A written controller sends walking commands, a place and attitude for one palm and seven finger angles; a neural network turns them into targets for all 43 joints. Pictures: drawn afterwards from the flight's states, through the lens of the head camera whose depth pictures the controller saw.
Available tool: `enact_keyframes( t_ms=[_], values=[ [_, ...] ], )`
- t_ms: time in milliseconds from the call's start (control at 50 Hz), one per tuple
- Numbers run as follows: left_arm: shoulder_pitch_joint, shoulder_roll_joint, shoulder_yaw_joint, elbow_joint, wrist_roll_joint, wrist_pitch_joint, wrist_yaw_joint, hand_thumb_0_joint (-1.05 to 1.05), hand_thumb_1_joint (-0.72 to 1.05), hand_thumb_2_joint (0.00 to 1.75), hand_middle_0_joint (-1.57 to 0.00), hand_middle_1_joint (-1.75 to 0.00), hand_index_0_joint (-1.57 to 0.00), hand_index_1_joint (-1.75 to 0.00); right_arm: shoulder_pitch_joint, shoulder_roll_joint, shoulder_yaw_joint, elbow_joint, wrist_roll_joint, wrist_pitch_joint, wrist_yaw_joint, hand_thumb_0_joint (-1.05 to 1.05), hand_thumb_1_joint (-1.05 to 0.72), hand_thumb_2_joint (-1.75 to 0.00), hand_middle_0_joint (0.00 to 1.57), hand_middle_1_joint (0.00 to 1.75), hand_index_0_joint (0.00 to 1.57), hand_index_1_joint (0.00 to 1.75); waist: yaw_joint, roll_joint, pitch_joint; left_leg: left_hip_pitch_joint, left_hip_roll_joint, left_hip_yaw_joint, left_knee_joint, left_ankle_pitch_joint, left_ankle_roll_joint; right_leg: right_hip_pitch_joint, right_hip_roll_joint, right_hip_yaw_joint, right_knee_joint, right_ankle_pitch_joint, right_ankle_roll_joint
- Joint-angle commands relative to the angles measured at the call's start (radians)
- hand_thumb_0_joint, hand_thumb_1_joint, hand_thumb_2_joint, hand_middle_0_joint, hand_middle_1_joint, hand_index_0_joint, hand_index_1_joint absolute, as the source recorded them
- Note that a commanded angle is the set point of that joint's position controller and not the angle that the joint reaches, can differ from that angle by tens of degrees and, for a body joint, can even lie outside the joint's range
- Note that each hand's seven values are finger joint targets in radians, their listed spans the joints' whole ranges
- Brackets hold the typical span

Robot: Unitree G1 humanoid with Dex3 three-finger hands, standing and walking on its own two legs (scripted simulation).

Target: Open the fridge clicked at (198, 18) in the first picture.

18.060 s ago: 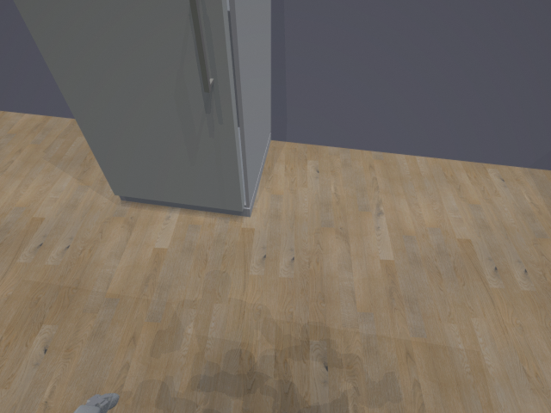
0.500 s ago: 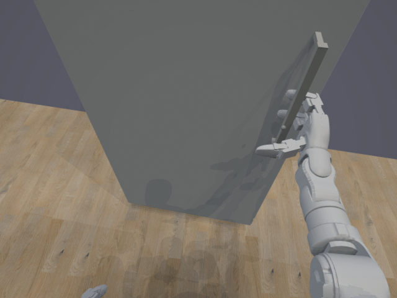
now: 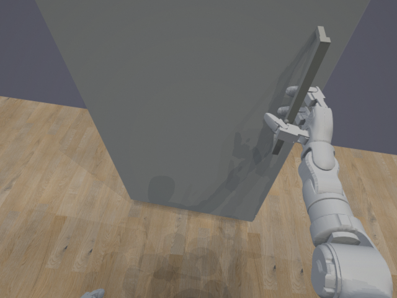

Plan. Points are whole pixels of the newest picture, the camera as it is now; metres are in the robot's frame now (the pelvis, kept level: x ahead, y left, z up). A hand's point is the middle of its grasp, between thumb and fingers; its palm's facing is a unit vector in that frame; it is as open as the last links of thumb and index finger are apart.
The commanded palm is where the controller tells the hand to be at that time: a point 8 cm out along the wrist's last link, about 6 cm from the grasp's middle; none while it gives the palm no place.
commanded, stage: grip the handle and tug to test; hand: right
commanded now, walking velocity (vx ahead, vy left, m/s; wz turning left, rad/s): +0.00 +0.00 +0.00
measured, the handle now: (293, 103) +0.51 -0.14 +0.12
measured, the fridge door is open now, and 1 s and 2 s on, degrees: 0 0 18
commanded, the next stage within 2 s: pull the door a little, standing still in 0.94 s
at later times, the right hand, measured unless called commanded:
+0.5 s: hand (283, 120) +0.46 -0.11 +0.12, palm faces +0.07 +1.00 +0.01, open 5.5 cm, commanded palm +0.43 -0.16 +0.12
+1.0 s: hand (282, 121) +0.45 -0.11 +0.12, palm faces +0.07 +1.00 +0.02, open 5.7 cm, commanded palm +0.40 -0.15 +0.12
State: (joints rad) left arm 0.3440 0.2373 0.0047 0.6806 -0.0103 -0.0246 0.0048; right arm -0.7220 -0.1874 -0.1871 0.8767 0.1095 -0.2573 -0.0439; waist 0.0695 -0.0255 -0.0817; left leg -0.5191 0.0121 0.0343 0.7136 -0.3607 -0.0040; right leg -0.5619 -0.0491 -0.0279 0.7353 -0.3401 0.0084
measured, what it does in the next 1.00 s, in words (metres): stands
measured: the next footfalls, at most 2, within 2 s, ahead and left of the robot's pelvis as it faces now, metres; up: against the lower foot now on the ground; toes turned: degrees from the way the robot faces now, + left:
none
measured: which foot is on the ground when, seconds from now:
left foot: down 0.00-1.00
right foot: down 0.00-1.00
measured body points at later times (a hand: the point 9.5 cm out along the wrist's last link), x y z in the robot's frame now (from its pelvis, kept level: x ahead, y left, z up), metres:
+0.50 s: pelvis +0.00 +0.00 +0.00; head +0.05 +0.00 +0.45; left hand +0.06 +0.25 -0.12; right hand +0.45 -0.17 +0.12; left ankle -0.01 +0.12 -0.71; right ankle +0.01 -0.12 -0.71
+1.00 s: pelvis +0.03 +0.00 +0.01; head +0.07 +0.01 +0.45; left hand +0.10 +0.25 -0.11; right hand +0.44 -0.16 +0.12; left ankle -0.01 +0.12 -0.71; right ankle +0.01 -0.12 -0.71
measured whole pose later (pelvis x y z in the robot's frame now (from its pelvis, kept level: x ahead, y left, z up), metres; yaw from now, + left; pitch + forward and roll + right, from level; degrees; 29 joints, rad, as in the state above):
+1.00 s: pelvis +0.03 +0.00 +0.01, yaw +2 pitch +10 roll +0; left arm 0.35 0.23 0.02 0.62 -0.02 -0.01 -0.02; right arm -0.51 -0.15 -0.16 0.57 0.13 -0.15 -0.07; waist 0.06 -0.03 -0.10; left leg -0.46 0.00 0.01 0.67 -0.37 0.00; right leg -0.48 -0.06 -0.06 0.68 -0.36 0.01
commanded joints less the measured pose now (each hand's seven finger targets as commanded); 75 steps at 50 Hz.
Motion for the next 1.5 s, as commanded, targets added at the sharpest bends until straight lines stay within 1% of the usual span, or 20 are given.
enact_keyframes(
  t_ms=[0,40,80,100,500,640,720,760,820,880,920,980,1020,1040,1080,1180,1220,1360,1420,1480],
  values=[
    [0.048,0.137,0.052,-0.102,0.001,-0.03,0.012,0.0,0.9,0.9,-0.2,-0.3,-0.2,-0.3,-0.457,-0.122,-0.002,-0.218,0.003,-0.082,0.021,0.0,-0.67,-0.8,0.43,1.37,0.43,1.37,0.016,0.034,-0.353,0.119,-0.046,0.006,-0.075,0.379,0.017,0.218,0.046,0.007,-0.062,0.264,-0.026],
    [0.047,0.139,0.052,-0.105,-0.001,-0.029,0.013,0.0,0.9,0.9,-0.2,-0.3,-0.2,-0.3,-0.457,-0.132,-0.009,-0.215,0.003,-0.085,0.02,0.0,-0.76,-0.84,0.44,1.38,0.44,1.38,0.017,0.041,-0.351,0.116,-0.046,0.004,-0.076,0.375,0.016,0.215,0.044,0.008,-0.064,0.26,-0.028],
    [0.044,0.134,0.052,-0.104,-0.002,-0.03,0.01,0.0,0.9,0.9,-0.2,-0.3,-0.2,-0.3,-0.487,-0.1,0.022,-0.225,0.002,-0.086,0.022,0.0,-0.85,-0.88,0.44,1.39,0.44,1.39,0.025,0.001,-0.348,0.092,-0.046,0.006,-0.076,0.362,0.018,0.234,0.044,0.009,-0.06,0.256,-0.025],
    [0.054,0.139,0.054,-0.099,0.0,-0.03,0.011,0.0,0.9,0.9,-0.2,-0.3,-0.2,-0.3,-0.483,-0.128,-0.004,-0.217,0.002,-0.087,0.018,0.0,-0.9,-0.9,0.45,1.4,0.45,1.4,0.021,0.025,-0.355,0.099,-0.048,0.008,-0.073,0.365,0.018,0.229,0.043,0.013,-0.059,0.261,-0.025],
    [0.058,0.137,0.052,-0.101,0.002,-0.02,0.011,0.0,0.9,0.9,-0.2,-0.3,-0.2,-0.3,-0.493,-0.136,-0.007,-0.197,-0.011,-0.086,0.005,0.0,-0.9,-0.9,0.45,1.4,0.45,1.4,0.023,0.035,-0.346,0.108,-0.046,0.003,-0.078,0.364,0.017,0.21,0.045,0.007,-0.063,0.247,-0.028],
    [0.044,0.131,0.057,-0.13,0.001,-0.032,-0.003,0.0,0.9,0.9,-0.2,-0.3,-0.2,-0.3,-0.356,-0.075,0.026,-0.315,0.002,-0.086,0.006,0.0,-0.9,-0.9,0.45,1.4,0.45,1.4,-0.007,0.002,-0.403,0.143,-0.049,0.013,-0.062,0.428,0.021,0.26,0.04,0.003,-0.061,0.334,-0.023],
    [0.037,0.135,0.058,-0.143,-0.001,-0.03,-0.005,0.0,0.9,0.9,-0.2,-0.3,-0.2,-0.3,-0.245,-0.08,0.019,-0.346,0.006,-0.06,0.009,0.0,-0.9,-0.9,0.45,1.4,0.45,1.4,-0.021,0.064,-0.368,0.191,-0.05,0.015,-0.067,0.465,0.02,0.227,0.037,-0.006,-0.07,0.348,-0.026],
    [0.029,0.133,0.059,-0.151,-0.003,-0.031,-0.004,0.0,0.9,0.9,-0.2,-0.3,-0.2,-0.3,-0.228,-0.084,0.013,-0.386,0.009,-0.045,0.009,0.0,-0.9,-0.9,0.45,1.4,0.45,1.4,-0.026,0.038,-0.37,0.194,-0.049,0.009,-0.069,0.487,0.017,0.235,0.04,-0.014,-0.07,0.355,-0.028],
    [0.028,0.131,0.061,-0.16,-0.002,-0.028,-0.004,0.0,0.9,0.9,-0.2,-0.3,-0.2,-0.3,-0.154,-0.079,0.012,-0.422,0.01,-0.022,0.012,0.0,-0.9,-0.9,0.45,1.4,0.45,1.4,-0.036,0.059,-0.371,0.23,-0.047,0.013,-0.069,0.535,0.018,0.237,0.04,-0.018,-0.07,0.4,-0.028],
    [0.012,0.116,0.061,-0.177,-0.005,-0.029,-0.01,0.0,0.9,0.9,-0.2,-0.3,-0.2,-0.3,-0.073,-0.03,0.052,-0.536,0.012,-0.003,0.016,0.0,-0.9,-0.9,0.45,1.4,0.45,1.4,-0.053,-0.015,-0.409,0.247,-0.044,0.013,-0.057,0.607,0.019,0.292,0.037,-0.024,-0.065,0.511,-0.025],
    [0.015,0.118,0.061,-0.179,-0.004,-0.026,-0.012,0.0,0.9,0.9,-0.2,-0.3,-0.2,-0.3,-0.039,-0.013,0.075,-0.556,0.012,0.018,0.015,0.0,-0.9,-0.9,0.45,1.4,0.45,1.4,-0.046,0.035,-0.383,0.255,-0.044,0.02,-0.062,0.624,0.017,0.297,0.03,-0.017,-0.066,0.558,-0.026],
    [0.006,0.115,0.064,-0.189,-0.002,-0.025,-0.012,0.0,0.9,0.9,-0.2,-0.3,-0.2,-0.3,0.023,-0.032,0.05,-0.631,0.017,0.04,0.011,0.0,-0.9,-0.9,0.45,1.4,0.45,1.4,-0.063,0.029,-0.405,0.287,-0.041,0.015,-0.063,0.686,0.014,0.316,0.03,-0.024,-0.07,0.605,-0.027],
    [0.002,0.116,0.061,-0.194,-0.001,-0.02,-0.011,0.0,0.9,0.9,-0.2,-0.3,-0.2,-0.3,0.052,-0.018,0.07,-0.645,0.015,0.06,0.012,0.0,-0.9,-0.9,0.45,1.4,0.45,1.4,-0.059,0.055,-0.382,0.304,-0.038,0.018,-0.07,0.703,0.014,0.312,0.03,-0.024,-0.074,0.619,-0.028],
    [0.002,0.122,0.06,-0.183,-0.004,-0.014,-0.004,0.0,0.9,0.9,-0.2,-0.3,-0.2,-0.3,-0.022,-0.086,0.019,-0.64,0.013,0.062,0.007,0.0,-0.9,-0.9,0.45,1.4,0.45,1.4,-0.043,0.058,-0.357,0.289,-0.039,0.012,-0.077,0.709,0.011,0.299,0.032,-0.026,-0.075,0.582,-0.029],
    [0.004,0.117,0.058,-0.169,-0.002,-0.005,0.006,0.0,0.9,0.9,-0.2,-0.3,-0.2,-0.3,-0.12,-0.062,0.042,-0.617,0.004,0.072,0.001,0.0,-0.9,-0.9,0.45,1.4,0.45,1.4,-0.017,0.048,-0.338,0.262,-0.039,0.012,-0.081,0.687,0.01,0.305,0.035,-0.02,-0.075,0.561,-0.029],
    [-0.013,0.106,0.055,-0.191,0.002,0.002,0.0,0.0,0.9,0.9,-0.2,-0.3,-0.2,-0.3,0.048,-0.019,0.057,-0.628,0.013,0.094,0.017,0.0,-0.9,-0.9,0.45,1.4,0.45,1.4,-0.06,0.027,-0.373,0.308,-0.03,0.015,-0.074,0.748,0.012,0.324,0.039,-0.026,-0.075,0.636,-0.027],
    [-0.02,0.106,0.056,-0.206,0.003,0.006,-0.001,0.0,0.9,0.9,-0.2,-0.3,-0.2,-0.3,0.099,-0.022,0.06,-0.67,0.017,0.094,0.022,0.0,-0.9,-0.9,0.45,1.4,0.45,1.4,-0.071,0.058,-0.398,0.351,-0.026,0.016,-0.073,0.776,0.015,0.327,0.038,-0.025,-0.077,0.66,-0.027],
    [-0.09,0.088,0.043,-0.267,-0.005,0.001,-0.014,0.0,0.9,0.9,-0.2,-0.3,-0.2,-0.3,0.348,0.007,0.088,-0.894,0.041,0.1,0.035,0.0,-0.9,-0.9,0.45,1.4,0.45,1.4,-0.111,0.045,-0.367,0.419,-0.017,0.016,-0.089,0.812,0.015,0.342,0.032,-0.035,-0.115,0.668,-0.027],
    [-0.118,0.081,0.04,-0.295,-0.005,-0.001,-0.02,0.0,0.9,0.9,-0.2,-0.3,-0.2,-0.3,0.531,0.025,0.11,-1.012,0.05,0.122,0.037,0.0,-0.9,-0.9,0.45,1.4,0.45,1.4,-0.125,0.064,-0.348,0.46,-0.009,0.019,-0.103,0.845,0.014,0.351,0.028,-0.041,-0.127,0.681,-0.025],
    [-0.158,0.064,0.031,-0.323,-0.007,-0.005,-0.027,0.0,0.9,0.9,-0.2,-0.3,-0.2,-0.3,0.72,0.05,0.144,-1.225,0.051,0.14,0.028,0.0,-0.9,-0.9,0.45,1.4,0.45,1.4,-0.131,0.029,-0.31,0.46,-0.008,0.028,-0.113,0.817,0.016,0.368,0.021,-0.038,-0.153,0.669,-0.02]
  ],
)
